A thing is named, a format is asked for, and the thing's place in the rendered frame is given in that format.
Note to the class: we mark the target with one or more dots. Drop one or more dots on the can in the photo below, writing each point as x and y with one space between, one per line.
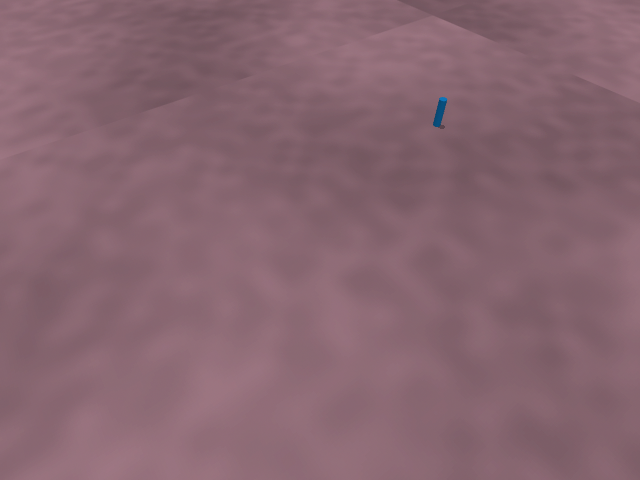
440 111

